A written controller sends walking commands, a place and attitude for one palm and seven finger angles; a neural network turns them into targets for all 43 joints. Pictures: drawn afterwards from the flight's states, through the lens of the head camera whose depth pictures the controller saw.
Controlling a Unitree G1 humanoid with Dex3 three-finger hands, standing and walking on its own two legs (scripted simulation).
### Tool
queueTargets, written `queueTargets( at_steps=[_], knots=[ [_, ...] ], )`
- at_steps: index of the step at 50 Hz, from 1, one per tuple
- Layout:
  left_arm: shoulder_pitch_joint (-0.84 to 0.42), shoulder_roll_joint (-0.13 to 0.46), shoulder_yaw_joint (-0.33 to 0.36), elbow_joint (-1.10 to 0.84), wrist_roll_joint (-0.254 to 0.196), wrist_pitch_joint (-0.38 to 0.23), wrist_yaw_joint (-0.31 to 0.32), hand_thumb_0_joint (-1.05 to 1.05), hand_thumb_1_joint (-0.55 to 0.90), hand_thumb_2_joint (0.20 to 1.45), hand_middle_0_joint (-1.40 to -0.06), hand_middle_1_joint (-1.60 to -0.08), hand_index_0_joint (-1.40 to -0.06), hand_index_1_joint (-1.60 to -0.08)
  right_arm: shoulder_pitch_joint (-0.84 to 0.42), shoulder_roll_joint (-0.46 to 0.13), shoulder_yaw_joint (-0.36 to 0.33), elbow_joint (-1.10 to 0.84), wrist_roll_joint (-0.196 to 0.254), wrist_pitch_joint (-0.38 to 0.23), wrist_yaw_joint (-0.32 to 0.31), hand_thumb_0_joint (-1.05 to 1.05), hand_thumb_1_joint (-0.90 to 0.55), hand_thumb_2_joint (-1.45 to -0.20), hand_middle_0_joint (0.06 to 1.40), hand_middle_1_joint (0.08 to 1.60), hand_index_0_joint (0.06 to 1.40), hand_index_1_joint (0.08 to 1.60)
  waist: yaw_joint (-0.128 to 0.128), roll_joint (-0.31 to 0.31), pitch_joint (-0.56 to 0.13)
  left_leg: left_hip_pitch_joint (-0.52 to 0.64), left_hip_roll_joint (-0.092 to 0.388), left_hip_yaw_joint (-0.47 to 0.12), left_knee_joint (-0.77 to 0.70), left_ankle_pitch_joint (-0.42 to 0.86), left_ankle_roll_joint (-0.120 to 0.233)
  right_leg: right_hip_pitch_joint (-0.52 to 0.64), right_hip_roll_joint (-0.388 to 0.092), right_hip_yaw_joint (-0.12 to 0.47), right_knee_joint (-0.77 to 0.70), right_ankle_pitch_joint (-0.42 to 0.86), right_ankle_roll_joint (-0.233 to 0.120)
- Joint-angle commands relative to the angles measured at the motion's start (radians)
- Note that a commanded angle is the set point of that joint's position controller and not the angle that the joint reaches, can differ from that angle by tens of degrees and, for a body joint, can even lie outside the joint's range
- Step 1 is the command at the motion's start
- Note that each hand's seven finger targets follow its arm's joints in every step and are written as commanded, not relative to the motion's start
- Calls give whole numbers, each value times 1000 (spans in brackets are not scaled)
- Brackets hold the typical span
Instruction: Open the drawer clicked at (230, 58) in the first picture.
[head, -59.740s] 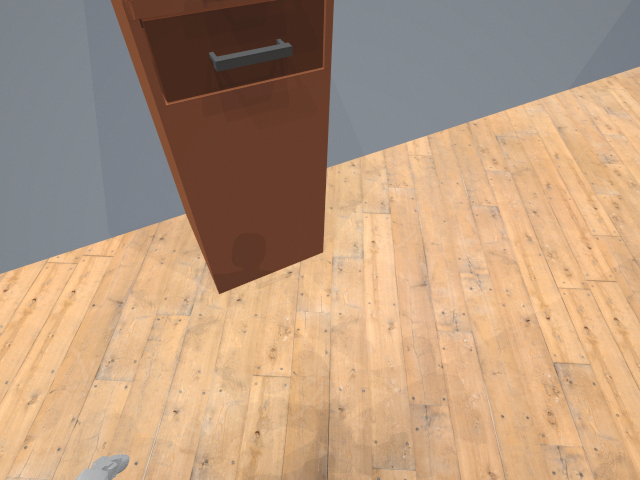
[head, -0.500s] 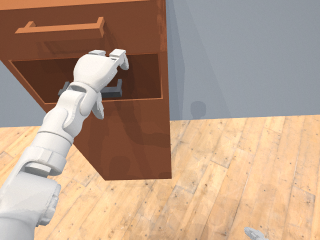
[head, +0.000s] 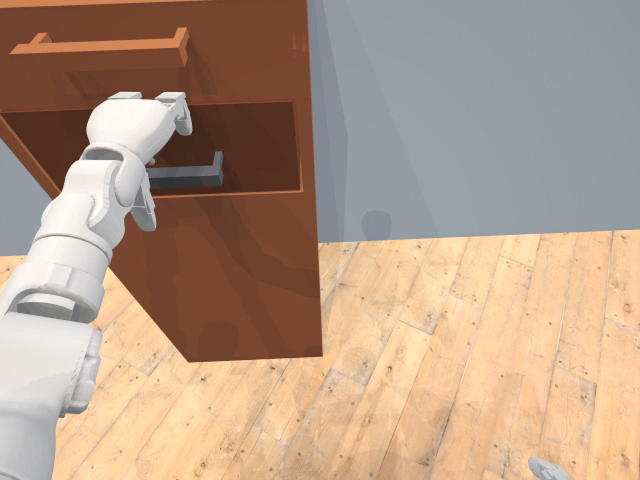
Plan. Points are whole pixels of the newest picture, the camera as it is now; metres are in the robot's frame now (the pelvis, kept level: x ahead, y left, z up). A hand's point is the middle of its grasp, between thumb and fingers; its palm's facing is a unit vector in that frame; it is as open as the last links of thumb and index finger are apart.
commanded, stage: lower the fingers behind the handle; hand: left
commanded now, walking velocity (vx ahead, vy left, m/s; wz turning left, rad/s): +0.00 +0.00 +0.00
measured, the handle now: (163, 168) +0.52 +0.23 +0.09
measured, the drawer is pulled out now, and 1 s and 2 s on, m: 0.00 0.00 0.00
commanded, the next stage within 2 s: lift the fingers back up to retry in 1.02 s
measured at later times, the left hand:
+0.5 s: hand (160, 186) +0.48 +0.23 +0.09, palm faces +0.09 -0.04 -0.99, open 13.6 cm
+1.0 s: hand (157, 188) +0.47 +0.23 +0.09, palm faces +0.01 +0.02 -1.00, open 13.7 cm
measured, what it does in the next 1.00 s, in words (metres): stands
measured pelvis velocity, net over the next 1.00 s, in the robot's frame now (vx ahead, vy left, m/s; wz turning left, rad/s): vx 0.00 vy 0.00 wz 0.00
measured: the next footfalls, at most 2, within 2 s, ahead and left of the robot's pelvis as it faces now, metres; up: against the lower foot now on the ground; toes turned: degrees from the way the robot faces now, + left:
none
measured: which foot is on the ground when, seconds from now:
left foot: down 0.00-1.00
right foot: down 0.00-1.00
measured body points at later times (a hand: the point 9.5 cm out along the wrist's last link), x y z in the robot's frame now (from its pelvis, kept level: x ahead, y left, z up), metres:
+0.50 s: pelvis +0.01 +0.02 -0.01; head +0.07 -0.01 +0.44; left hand +0.47 +0.23 +0.15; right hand +0.08 -0.24 -0.15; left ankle -0.01 +0.12 -0.74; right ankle +0.04 -0.12 -0.74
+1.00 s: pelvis +0.00 +0.00 -0.01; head +0.06 -0.01 +0.44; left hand +0.47 +0.22 +0.15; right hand +0.07 -0.27 -0.14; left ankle -0.01 +0.12 -0.74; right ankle +0.04 -0.12 -0.74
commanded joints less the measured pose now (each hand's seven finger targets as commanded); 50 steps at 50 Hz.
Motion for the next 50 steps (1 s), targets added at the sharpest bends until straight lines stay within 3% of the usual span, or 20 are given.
queueTargets(
  at_steps=[1, 3, 4, 7, 9, 10, 12, 14, 16, 18, 22, 23, 26, 29, 31, 34, 38, 41, 44, 50],
  knots=[
    [-332, 318, 113, -23, -1, 42, 13, 0, -500, 300, -300, -1200, -300, -1200, 25, -99, -38, -104, -3, -40, 1, 0, -900, -900, 200, 300, 200, 300, 16, -85, -215, -97, -34, 30, -60, -25, 33, 196, 0, 21, -81, -83, -11],
    [-347, 324, 117, -22, 6, 33, 22, 0, -500, 300, -300, -1200, -300, -1200, 39, -106, -43, -105, -4, -49, 4, 0, -900, -900, 200, 300, 200, 300, 4, -106, -235, -106, -35, 27, -45, -39, 38, 193, 1, 29, -80, -103, -9],
    [-383, 343, 131, -50, 11, 15, 29, 0, -500, 300, -300, -1200, -300, -1200, 50, -107, -47, -102, -7, -55, 5, 0, -900, -900, 200, 300, 200, 300, 0, -75, -263, -110, -34, 23, -35, -38, 41, 196, -3, 39, -70, -96, -7],
    [-449, 346, 158, -198, 17, -70, 49, 0, -500, 300, -300, -1200, -300, -1200, 85, -95, -71, -105, -24, -64, 9, 0, -900, -900, 200, 300, 200, 300, -2, 17, -446, -34, -38, 11, 9, 57, 49, 235, 5, 46, -16, 30, -16],
    [-506, 310, 150, -319, 0, -133, 73, 0, -500, 300, -300, -1200, -300, -1200, 113, -88, -91, -95, -34, -68, 15, 0, -900, -900, 200, 300, 200, 300, -17, 62, -523, 33, -40, -7, 37, 127, 52, 216, 16, 42, 3, 91, -22],
    [-479, 315, 173, -356, -2, -154, 89, 0, -500, 300, -300, -1200, -300, -1200, 123, -85, -101, -90, -41, -68, 18, 0, -900, -900, 200, 300, 200, 300, -8, 77, -568, 63, -43, -10, 51, 167, 52, 217, 22, 38, 18, 124, -26],
    [-478, 307, 186, -379, -6, -172, 129, 0, -500, 300, -300, -1200, -300, -1200, 136, -83, -105, -72, -46, -68, 24, 0, -900, -900, 200, 300, 200, 300, -14, 85, -567, 87, -44, -21, 68, 220, 48, 178, 32, 22, 32, 153, -30],
    [-435, 323, 225, -310, -13, -155, 178, 0, -500, 300, -300, -1200, -300, -1200, 141, -87, -103, -43, -46, -64, 33, 0, -900, -900, 200, 300, 200, 300, -18, 30, -487, 41, -41, -29, 67, 228, 45, 151, 38, 4, 35, 159, -27],
    [-356, 299, 230, -206, -9, -101, 220, 0, -500, 300, -300, -1200, -300, -1200, 124, -84, -92, -28, -42, -57, 49, 0, -900, -900, 200, 300, 200, 300, -2, 1, -399, -18, -39, -26, 49, 204, 39, 137, 40, -11, 35, 135, -28],
    [-303, 312, 241, -120, 4, -38, 244, 0, -500, 300, -300, -1200, -300, -1200, 105, -91, -84, -21, -41, -50, 64, 0, -900, -900, 200, 300, 200, 300, 21, -8, -370, -64, -36, -13, 36, 203, 33, 155, 38, -14, 35, 130, -31],
    [-301, 287, 194, -76, 41, 58, 249, 0, -500, 300, -300, -1200, -300, -1200, 82, -87, -76, -27, -37, -33, 79, 0, -900, -900, 200, 300, 200, 300, 26, -26, -364, -63, -29, -3, 21, 211, 31, 160, 40, -24, 39, 137, -28],
    [-304, 303, 208, -68, 41, 73, 246, 0, -500, 300, -300, -1200, -300, -1200, 75, -92, -73, -30, -38, -27, 77, 0, -900, -900, 200, 300, 200, 300, 26, -59, -373, -68, -30, -3, 20, 216, 33, 182, 39, -21, 36, 143, -28],
    [-303, 254, 151, -31, 61, 118, 230, 0, -500, 300, -300, -1200, -300, -1200, 57, -84, -65, -42, -33, -15, 73, 0, -900, -900, 200, 300, 200, 300, 22, -63, -340, -68, -29, 2, 4, 178, 32, 158, 37, -28, 27, 103, -25],
    [-307, 263, 141, 21, 68, 142, 205, 0, -500, 300, -300, -1200, -300, -1200, 49, -87, -58, -47, -31, -7, 63, 0, -900, -900, 200, 300, 200, 300, 13, -86, -300, -83, -28, 4, -5, 127, 33, 142, 31, -24, 15, 59, -22],
    [-292, 231, 110, 49, 67, 149, 183, 0, -500, 300, -300, -1200, -300, -1200, 43, -84, -53, -62, -28, -6, 53, 0, -900, -900, 200, 300, 200, 300, 8, -110, -274, -94, -29, 7, -12, 86, 33, 133, 29, -24, 4, 27, -20],
    [-302, 288, 136, 50, 73, 138, 159, 0, -500, 300, -300, -1200, -300, -1200, 38, -84, -47, -76, -27, -5, 38, 0, -900, -900, 200, 300, 200, 300, 15, -97, -285, -105, -32, 12, -9, 56, 34, 152, 22, -11, 2, 6, -18],
    [-319, 279, 124, 25, 73, 108, 139, 0, -500, 300, -300, -1200, -300, -1200, 44, -80, -47, -93, -28, -12, 28, 0, -900, -900, 200, 300, 200, 300, 12, -67, -296, -100, -33, 14, -1, 52, 34, 149, 22, -8, 1, 2, -21],
    [-327, 271, 107, 33, 70, 97, 135, 0, -500, 300, -300, -1200, -300, -1200, 50, -80, -45, -95, -25, -18, 21, 0, -900, -900, 200, 300, 200, 300, -3, -63, -255, -119, -33, 14, 0, -3, 32, 110, 21, -6, -7, -49, -17],
    [-349, 292, 126, 3, 65, 69, 133, 0, -500, 300, -300, -1200, -300, -1200, 72, -83, -51, -96, -27, -26, 20, 0, -900, -900, 200, 300, 200, 300, -2, -49, -315, -107, -34, 10, 13, 24, 36, 133, 21, 0, 7, -19, -18],
    [-341, 274, 123, 13, 51, 51, 143, 0, -500, 300, -300, -1200, -300, -1200, 96, -88, -58, -80, -28, -36, 25, 0, -900, -900, 200, 300, 200, 300, -8, -61, -309, -127, -34, 8, 20, 5, 40, 124, 21, 6, 5, -30, -15]
  ],
)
